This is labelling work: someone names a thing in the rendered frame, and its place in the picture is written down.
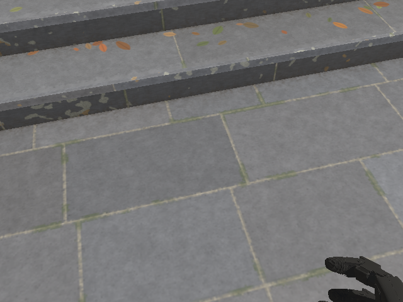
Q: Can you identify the right robot hand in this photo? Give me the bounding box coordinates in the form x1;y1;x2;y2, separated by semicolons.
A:
318;256;403;302

